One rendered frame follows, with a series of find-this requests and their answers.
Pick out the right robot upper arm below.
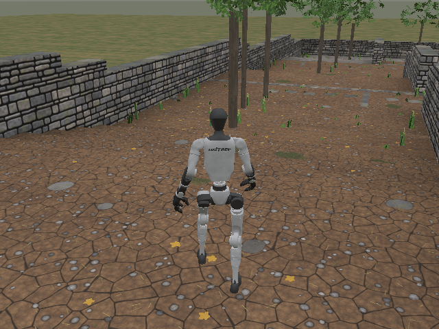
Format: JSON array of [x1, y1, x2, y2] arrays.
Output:
[[233, 137, 253, 174]]

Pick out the right robot forearm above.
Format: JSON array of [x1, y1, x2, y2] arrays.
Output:
[[246, 164, 256, 183]]

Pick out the humanoid robot head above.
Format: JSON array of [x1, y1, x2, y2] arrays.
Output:
[[207, 108, 230, 141]]

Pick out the left robot forearm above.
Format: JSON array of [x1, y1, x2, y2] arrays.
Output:
[[176, 167, 192, 198]]

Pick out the left robot upper arm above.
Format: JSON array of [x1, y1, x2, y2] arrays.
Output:
[[186, 138, 205, 177]]

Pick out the robot torso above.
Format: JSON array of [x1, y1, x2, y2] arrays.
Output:
[[203, 135, 235, 206]]

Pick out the robot right hand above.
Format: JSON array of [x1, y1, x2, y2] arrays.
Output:
[[240, 180, 256, 191]]

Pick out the robot left hand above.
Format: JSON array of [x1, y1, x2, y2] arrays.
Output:
[[173, 194, 189, 213]]

